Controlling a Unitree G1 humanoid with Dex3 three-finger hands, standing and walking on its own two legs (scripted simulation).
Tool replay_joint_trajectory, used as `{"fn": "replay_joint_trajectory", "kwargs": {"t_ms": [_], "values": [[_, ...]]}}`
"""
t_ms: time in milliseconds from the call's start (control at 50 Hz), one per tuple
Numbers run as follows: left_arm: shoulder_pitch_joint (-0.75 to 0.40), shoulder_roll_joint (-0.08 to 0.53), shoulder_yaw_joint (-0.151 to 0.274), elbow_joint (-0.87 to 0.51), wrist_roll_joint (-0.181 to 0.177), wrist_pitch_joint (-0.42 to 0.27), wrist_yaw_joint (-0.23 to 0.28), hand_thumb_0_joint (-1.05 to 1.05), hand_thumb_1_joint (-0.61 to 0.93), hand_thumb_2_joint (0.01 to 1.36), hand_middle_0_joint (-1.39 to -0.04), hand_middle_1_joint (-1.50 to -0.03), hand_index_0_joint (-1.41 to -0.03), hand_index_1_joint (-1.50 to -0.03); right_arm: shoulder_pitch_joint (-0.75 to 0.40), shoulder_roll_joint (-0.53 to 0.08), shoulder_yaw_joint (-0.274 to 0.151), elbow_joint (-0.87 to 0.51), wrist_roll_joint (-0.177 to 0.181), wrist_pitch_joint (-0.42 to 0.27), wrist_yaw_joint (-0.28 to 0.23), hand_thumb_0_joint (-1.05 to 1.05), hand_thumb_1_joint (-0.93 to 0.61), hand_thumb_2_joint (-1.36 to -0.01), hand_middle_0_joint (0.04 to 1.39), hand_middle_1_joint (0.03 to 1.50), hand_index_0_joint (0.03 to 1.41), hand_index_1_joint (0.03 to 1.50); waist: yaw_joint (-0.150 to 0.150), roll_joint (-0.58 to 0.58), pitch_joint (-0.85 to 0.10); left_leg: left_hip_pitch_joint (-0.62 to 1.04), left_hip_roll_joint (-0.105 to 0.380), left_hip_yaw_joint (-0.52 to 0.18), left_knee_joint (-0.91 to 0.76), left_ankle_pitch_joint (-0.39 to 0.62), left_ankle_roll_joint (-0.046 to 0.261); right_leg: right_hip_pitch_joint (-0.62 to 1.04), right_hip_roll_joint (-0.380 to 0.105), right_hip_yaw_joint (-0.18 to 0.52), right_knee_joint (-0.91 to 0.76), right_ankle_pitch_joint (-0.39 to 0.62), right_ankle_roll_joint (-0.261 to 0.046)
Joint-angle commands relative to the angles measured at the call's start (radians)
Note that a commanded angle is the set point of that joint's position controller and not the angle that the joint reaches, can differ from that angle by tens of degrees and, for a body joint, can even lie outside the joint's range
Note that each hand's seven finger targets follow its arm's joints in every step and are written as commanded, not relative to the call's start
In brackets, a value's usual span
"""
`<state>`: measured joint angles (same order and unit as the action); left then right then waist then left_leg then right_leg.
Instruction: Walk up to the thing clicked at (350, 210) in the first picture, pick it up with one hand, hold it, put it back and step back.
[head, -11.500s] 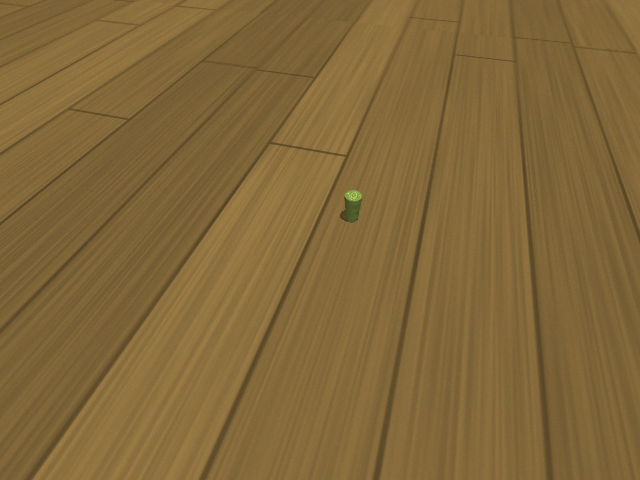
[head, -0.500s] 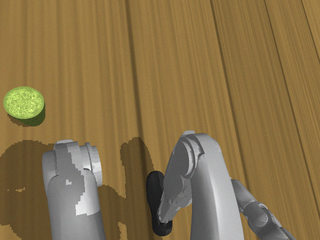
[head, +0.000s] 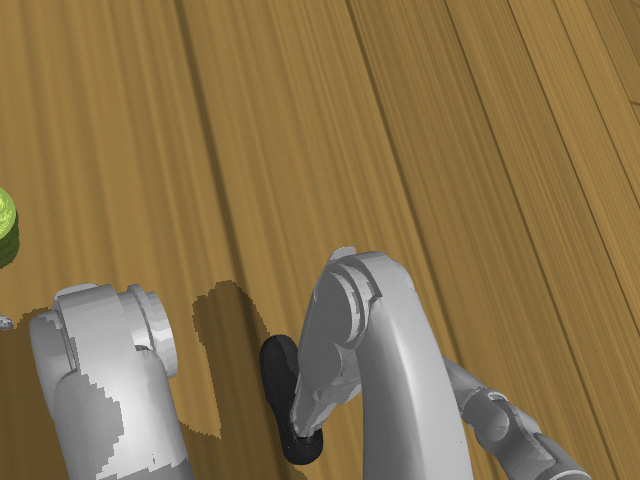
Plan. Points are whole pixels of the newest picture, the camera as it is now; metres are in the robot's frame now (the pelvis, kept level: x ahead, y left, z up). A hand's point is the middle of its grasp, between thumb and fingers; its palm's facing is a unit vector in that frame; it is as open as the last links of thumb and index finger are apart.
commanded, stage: close in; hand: left
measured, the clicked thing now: out of the picture +0.43 +0.29 -0.21
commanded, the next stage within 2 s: rest palm in 0.18 s
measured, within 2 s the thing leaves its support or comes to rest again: leaves its support in 1.24 s
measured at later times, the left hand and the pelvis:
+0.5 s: hand out of the picture +0.41 +0.29 -0.18, palm faces +0.37 -0.93 +0.00, open 16.0 cm; pelvis +0.00 +0.01 +0.00, yaw -2 degrees
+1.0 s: hand out of the picture +0.43 +0.29 -0.17, palm faces +0.40 -0.91 +0.00, open 10.4 cm; pelvis +0.00 +0.01 +0.00, yaw -3 degrees
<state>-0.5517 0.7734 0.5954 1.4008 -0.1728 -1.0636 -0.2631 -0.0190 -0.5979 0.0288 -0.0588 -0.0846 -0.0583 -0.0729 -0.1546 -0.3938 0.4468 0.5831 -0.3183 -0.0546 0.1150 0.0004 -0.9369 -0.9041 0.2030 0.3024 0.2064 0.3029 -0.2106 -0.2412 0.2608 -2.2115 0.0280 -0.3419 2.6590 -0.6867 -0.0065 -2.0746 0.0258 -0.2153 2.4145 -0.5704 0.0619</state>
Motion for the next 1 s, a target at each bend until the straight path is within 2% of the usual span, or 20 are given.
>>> {"fn": "replay_joint_trajectory", "kwargs": {"t_ms": [0,20,60,80,120,180,200,260,320,340,360,420,560,580,640,660,680,760,800,980], "values": [[-0.196,0.193,-0.009,-0.1,-0.008,-0.101,0.045,0.0,-0.57,0.044,-0.046,-0.076,-0.055,-0.064,0.004,-0.341,-0.103,-0.04,-0.015,0.007,-0.012,0.0,-0.926,-0.903,0.199,0.3,0.199,0.3,-0.09,0.453,-0.503,0.314,0.039,0.093,-0.347,-0.018,-0.01,0.228,0.047,-0.119,-0.174,0.019,-0.063],[-0.198,0.184,-0.013,-0.088,-0.003,-0.107,0.055,0.0,-0.54,0.056,-0.04,-0.07,-0.048,-0.059,0.01,-0.345,-0.101,-0.037,-0.018,0.011,-0.011,0.0,-0.924,-0.904,0.199,0.3,0.199,0.3,-0.104,0.455,-0.499,0.329,0.04,0.079,-0.357,-0.013,-0.015,0.225,0.045,-0.127,-0.17,0.025,-0.061],[-0.199,0.203,-0.02,-0.085,0.014,-0.122,0.079,0.0,-0.528,0.068,-0.041,-0.078,-0.05,-0.067,-0.002,-0.346,-0.094,-0.042,-0.025,0.014,-0.009,0.0,-0.918,-0.902,0.199,0.3,0.199,0.3,-0.094,0.474,-0.476,0.332,0.043,0.075,-0.364,-0.018,-0.018,0.217,0.046,-0.127,-0.165,0.024,-0.064],[-0.207,0.198,-0.03,-0.08,0.023,-0.128,0.089,0.0,-0.532,0.068,-0.043,-0.076,-0.052,-0.065,-0.008,-0.349,-0.092,-0.043,-0.029,0.017,-0.01,0.0,-0.919,-0.903,0.199,0.3,0.199,0.3,-0.101,0.484,-0.46,0.337,0.046,0.068,-0.37,-0.025,-0.021,0.206,0.045,-0.13,-0.16,0.021,-0.063],[-0.199,0.195,-0.026,-0.074,0.031,-0.138,0.112,0.0,-0.518,0.09,-0.049,-0.081,-0.053,-0.075,-0.001,-0.351,-0.084,-0.045,-0.039,0.022,-0.004,0.0,-0.916,-0.903,0.199,0.3,0.199,0.3,-0.106,0.503,-0.482,0.371,0.048,0.06,-0.369,0.021,-0.028,0.228,0.047,-0.134,-0.15,0.058,-0.062],[-0.204,0.207,-0.03,-0.071,0.039,-0.155,0.14,0.0,-0.497,0.103,-0.052,-0.082,-0.053,-0.078,-0.009,-0.354,-0.079,-0.047,-0.043,0.028,-0.003,0.0,-0.916,-0.904,0.199,0.3,0.199,0.3,-0.109,0.508,-0.465,0.362,0.048,0.061,-0.365,0.02,-0.027,0.233,0.048,-0.136,-0.154,0.063,-0.063],[-0.201,0.197,-0.038,-0.066,0.045,-0.159,0.149,0.0,-0.487,0.113,-0.05,-0.08,-0.05,-0.078,-0.006,-0.356,-0.074,-0.044,-0.048,0.031,0.0,0.0,-0.917,-0.905,0.199,0.3,0.199,0.3,-0.121,0.518,-0.474,0.383,0.05,0.052,-0.367,0.041,-0.032,0.241,0.048,-0.144,-0.147,0.079,-0.061],[-0.192,0.196,-0.043,-0.068,0.053,-0.169,0.179,0.0,-0.449,0.129,-0.046,-0.086,-0.045,-0.084,-0.009,-0.356,-0.067,-0.046,-0.055,0.037,0.003,0.0,-0.912,-0.904,0.199,0.3,0.199,0.3,-0.116,0.511,-0.474,0.384,0.05,0.049,-0.359,0.062,-0.03,0.256,0.052,-0.143,-0.149,0.102,-0.06],[-0.192,0.205,-0.049,-0.054,0.063,-0.169,0.2,0.0,-0.366,0.179,-0.108,-0.101,-0.091,-0.113,-0.006,-0.354,-0.06,-0.041,-0.06,0.043,0.005,0.0,-0.902,-0.905,0.199,0.3,0.199,0.3,-0.126,0.513,-0.48,0.384,0.049,0.055,-0.347,0.086,-0.028,0.278,0.058,-0.144,-0.155,0.123,-0.059],[-0.208,0.206,-0.062,-0.053,0.067,-0.17,0.206,0.0,-0.348,0.185,-0.109,-0.103,-0.093,-0.114,-0.016,-0.353,-0.056,-0.042,-0.06,0.044,0.005,0.0,-0.902,-0.905,0.199,0.3,0.199,0.3,-0.134,0.504,-0.469,0.368,0.049,0.055,-0.343,0.066,-0.025,0.266,0.058,-0.146,-0.16,0.109,-0.059],[-0.206,0.211,-0.057,-0.049,0.073,-0.17,0.216,0.0,-0.315,0.204,-0.114,-0.116,-0.098,-0.127,-0.017,-0.353,-0.055,-0.046,-0.06,0.044,0.005,0.0,-0.899,-0.905,0.199,0.3,0.199,0.3,-0.132,0.502,-0.46,0.37,0.051,0.053,-0.347,0.058,-0.025,0.263,0.058,-0.147,-0.163,0.104,-0.058],[-0.216,0.213,-0.05,-0.044,0.075,-0.18,0.239,0.0,-0.142,0.325,-0.284,-0.276,-0.272,-0.282,-0.01,-0.363,-0.052,-0.04,-0.067,0.051,0.008,0.0,-0.891,-0.9,0.199,0.3,0.199,0.3,-0.146,0.51,-0.468,0.393,0.056,0.032,-0.354,0.055,-0.031,0.262,0.059,-0.159,-0.153,0.104,-0.056],[-0.242,0.246,-0.064,-0.02,0.094,-0.186,0.27,0.0,0.118,0.496,-0.414,-0.415,-0.403,-0.42,-0.024,-0.349,-0.032,-0.047,-0.072,0.056,0.01,0.0,-0.877,-0.896,0.2,0.299,0.199,0.299,-0.152,0.495,-0.44,0.348,0.054,0.039,-0.342,0.028,-0.019,0.266,0.068,-0.156,-0.173,0.088,-0.056],[-0.249,0.24,-0.064,-0.01,0.093,-0.182,0.271,0.0,0.151,0.523,-0.441,-0.44,-0.431,-0.445,-0.018,-0.352,-0.033,-0.046,-0.072,0.058,0.009,0.0,-0.877,-0.896,0.199,0.299,0.199,0.299,-0.161,0.486,-0.441,0.352,0.055,0.037,-0.342,0.026,-0.019,0.268,0.067,-0.158,-0.177,0.089,-0.054],[-0.234,0.244,-0.059,-0.01,0.092,-0.182,0.277,0.0,0.228,0.577,-0.483,-0.495,-0.474,-0.497,-0.018,-0.352,-0.029,-0.046,-0.076,0.06,0.009,0.0,-0.872,-0.895,0.2,0.299,0.199,0.299,-0.153,0.493,-0.458,0.369,0.056,0.036,-0.339,0.05,-0.021,0.284,0.071,-0.158,-0.175,0.108,-0.053],[-0.244,0.244,-0.062,-0.005,0.096,-0.18,0.278,0.0,0.259,0.604,-0.533,-0.531,-0.522,-0.535,-0.016,-0.354,-0.029,-0.045,-0.075,0.062,0.009,0.0,-0.877,-0.896,0.199,0.299,0.199,0.299,-0.161,0.496,-0.451,0.368,0.058,0.031,-0.343,0.056,-0.023,0.28,0.07,-0.162,-0.171,0.112,-0.053],[-0.237,0.245,-0.062,-0.008,0.096,-0.176,0.28,0.0,0.296,0.64,-0.549,-0.563,-0.54,-0.566,-0.016,-0.35,-0.028,-0.045,-0.076,0.062,0.007,0.0,-0.868,-0.894,0.2,0.299,0.199,0.299,-0.154,0.489,-0.459,0.369,0.057,0.036,-0.336,0.069,-0.02,0.287,0.072,-0.158,-0.175,0.125,-0.053],[-0.244,0.253,-0.056,0.0,0.103,-0.169,0.29,0.0,0.417,0.752,-0.688,-0.694,-0.68,-0.696,-0.014,-0.356,-0.027,-0.046,-0.076,0.07,0.006,0.0,-0.869,-0.894,0.199,0.299,0.199,0.299,-0.162,0.511,-0.449,0.388,0.063,0.023,-0.35,0.084,-0.027,0.279,0.07,-0.166,-0.165,0.133,-0.055],[-0.26,0.251,-0.062,-0.002,0.109,-0.167,0.293,0.0,0.364,0.817,-0.763,-0.785,-0.755,-0.789,-0.025,-0.357,-0.029,-0.046,-0.075,0.073,0.007,0.0,-0.876,-0.896,0.199,0.299,0.199,0.299,-0.168,0.508,-0.421,0.378,0.066,0.014,-0.359,0.058,-0.028,0.253,0.069,-0.169,-0.165,0.113,-0.056],[-0.3,0.278,-0.054,-0.005,0.106,-0.161,0.306,0.0,0.405,1.096,-1.031,-1.105,-1.029,-1.111,-0.015,-0.352,-0.022,-0.05,-0.076,0.077,0.007,0.0,-0.876,-0.896,0.199,0.299,0.199,0.299,-0.176,0.493,-0.446,0.361,0.065,0.026,-0.343,0.044,-0.018,0.276,0.075,-0.163,-0.185,0.104,-0.055]]}}
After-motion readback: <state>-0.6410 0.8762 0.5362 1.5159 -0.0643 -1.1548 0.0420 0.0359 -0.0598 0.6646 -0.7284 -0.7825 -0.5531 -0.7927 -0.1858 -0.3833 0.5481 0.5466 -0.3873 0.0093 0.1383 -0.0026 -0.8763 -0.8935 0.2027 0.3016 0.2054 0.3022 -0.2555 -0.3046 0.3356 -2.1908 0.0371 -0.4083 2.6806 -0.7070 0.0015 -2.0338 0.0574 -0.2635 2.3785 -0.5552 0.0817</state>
